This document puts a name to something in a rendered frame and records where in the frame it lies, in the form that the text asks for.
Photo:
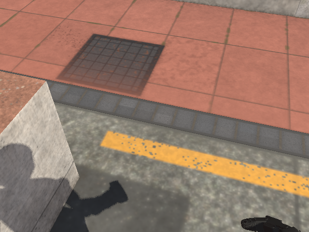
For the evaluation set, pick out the robot right hand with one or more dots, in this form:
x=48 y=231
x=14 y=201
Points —
x=266 y=224

